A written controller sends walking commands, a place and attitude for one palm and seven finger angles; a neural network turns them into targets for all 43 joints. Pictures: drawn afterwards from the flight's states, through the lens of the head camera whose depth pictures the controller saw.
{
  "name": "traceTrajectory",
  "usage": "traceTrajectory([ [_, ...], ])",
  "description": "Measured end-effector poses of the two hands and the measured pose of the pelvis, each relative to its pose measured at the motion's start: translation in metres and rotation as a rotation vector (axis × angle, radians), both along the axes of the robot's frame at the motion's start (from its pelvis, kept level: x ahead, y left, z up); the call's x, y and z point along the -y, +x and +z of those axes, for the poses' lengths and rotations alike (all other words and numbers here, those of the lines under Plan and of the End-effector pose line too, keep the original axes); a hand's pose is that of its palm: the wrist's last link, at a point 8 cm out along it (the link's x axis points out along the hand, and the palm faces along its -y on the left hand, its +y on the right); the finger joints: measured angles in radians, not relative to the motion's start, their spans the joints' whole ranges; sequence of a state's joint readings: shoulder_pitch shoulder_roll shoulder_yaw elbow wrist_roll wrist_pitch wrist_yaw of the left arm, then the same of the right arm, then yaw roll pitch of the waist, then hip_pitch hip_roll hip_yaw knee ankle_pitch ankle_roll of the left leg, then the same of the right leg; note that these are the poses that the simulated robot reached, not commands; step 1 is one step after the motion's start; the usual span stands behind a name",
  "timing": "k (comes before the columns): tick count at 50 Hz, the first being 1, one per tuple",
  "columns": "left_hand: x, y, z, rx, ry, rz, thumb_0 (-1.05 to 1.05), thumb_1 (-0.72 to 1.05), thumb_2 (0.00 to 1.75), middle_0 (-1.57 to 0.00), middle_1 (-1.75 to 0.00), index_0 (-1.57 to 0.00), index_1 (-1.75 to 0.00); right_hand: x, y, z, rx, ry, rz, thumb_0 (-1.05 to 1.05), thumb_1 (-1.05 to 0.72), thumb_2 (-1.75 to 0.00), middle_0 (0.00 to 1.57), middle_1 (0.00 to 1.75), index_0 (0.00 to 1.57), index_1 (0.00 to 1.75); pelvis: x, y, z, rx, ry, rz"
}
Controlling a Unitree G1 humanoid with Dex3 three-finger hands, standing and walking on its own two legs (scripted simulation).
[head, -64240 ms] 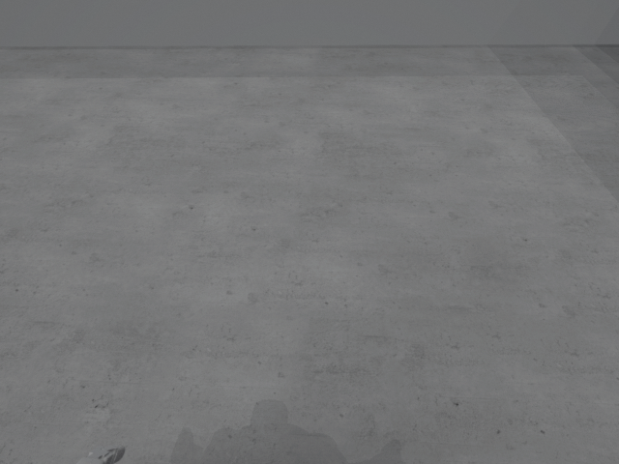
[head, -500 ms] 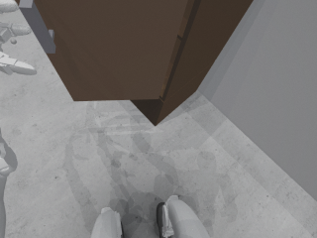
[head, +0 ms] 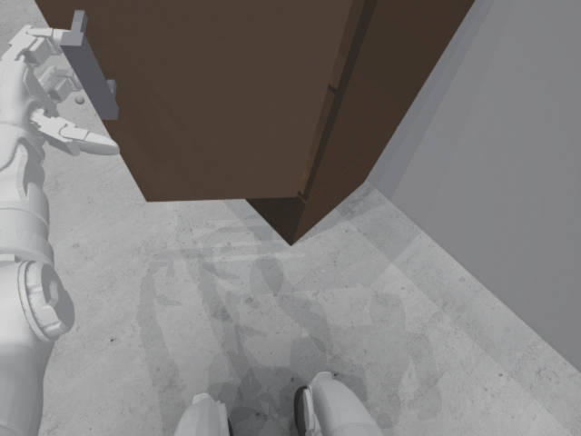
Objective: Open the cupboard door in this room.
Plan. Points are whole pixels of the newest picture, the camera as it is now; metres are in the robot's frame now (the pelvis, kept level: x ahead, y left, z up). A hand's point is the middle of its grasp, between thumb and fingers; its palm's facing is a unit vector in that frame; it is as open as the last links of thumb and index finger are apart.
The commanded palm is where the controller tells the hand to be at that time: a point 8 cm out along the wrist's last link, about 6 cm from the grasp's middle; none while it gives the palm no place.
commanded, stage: slide the fingers in behind the handle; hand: left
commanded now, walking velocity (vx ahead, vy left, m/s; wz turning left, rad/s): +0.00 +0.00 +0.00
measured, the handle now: (95, 68) +0.58 +0.19 +0.08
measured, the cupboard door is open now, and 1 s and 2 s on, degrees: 52 52 55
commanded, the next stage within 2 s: close the thumb around the handle in 0.90 s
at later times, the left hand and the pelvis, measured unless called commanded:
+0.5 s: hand (104, 106) +0.52 +0.18 +0.09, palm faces -0.02 -1.00 -0.03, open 14.0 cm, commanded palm +0.50 +0.22 +0.08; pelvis +0.00 -0.01 +0.00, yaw +1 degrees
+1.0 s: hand (113, 102) +0.53 +0.17 +0.08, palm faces -0.03 -1.00 -0.03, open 14.0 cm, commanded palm +0.51 +0.21 +0.08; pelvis -0.01 -0.01 +0.00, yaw +1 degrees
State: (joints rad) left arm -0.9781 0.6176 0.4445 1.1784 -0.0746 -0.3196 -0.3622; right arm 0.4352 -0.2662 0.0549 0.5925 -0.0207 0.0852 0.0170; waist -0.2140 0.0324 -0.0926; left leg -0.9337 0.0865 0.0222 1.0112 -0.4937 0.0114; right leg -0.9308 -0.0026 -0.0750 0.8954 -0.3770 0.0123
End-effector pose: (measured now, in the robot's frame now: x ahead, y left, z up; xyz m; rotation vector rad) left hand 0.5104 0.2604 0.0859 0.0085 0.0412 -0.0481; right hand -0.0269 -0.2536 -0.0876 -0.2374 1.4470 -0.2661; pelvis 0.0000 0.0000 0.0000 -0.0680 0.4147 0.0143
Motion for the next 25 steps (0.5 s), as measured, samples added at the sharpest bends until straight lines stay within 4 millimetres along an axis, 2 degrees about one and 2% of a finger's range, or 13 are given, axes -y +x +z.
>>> traceTrajectory([
  [11, 0.013, -0.008, -0.002, 0.005, 0.012, 0.012, -0.01, -0.5, 0.3, -0.3, -1.2, -0.3, -1.2, 0.007, 0.021, -0.006, 0.055, 0.01, 0.025, 0.01, -0.9, -0.9, 0.21, 0.29, 0.2, 0.3, 0.004, 0.0, 0.0, 0.015, 0.009, 0.006],
  [25, 0.03, -0.013, 0.002, 0.014, 0.021, 0.027, -0.01, -0.5, 0.3, -0.27, -1.2, -0.3, -1.2, 0.016, 0.016, -0.008, 0.063, 0.015, 0.025, 0.01, -0.9, -0.9, 0.2, 0.29, 0.2, 0.3, 0.012, -0.004, 0.0, 0.024, 0.018, 0.009],
])
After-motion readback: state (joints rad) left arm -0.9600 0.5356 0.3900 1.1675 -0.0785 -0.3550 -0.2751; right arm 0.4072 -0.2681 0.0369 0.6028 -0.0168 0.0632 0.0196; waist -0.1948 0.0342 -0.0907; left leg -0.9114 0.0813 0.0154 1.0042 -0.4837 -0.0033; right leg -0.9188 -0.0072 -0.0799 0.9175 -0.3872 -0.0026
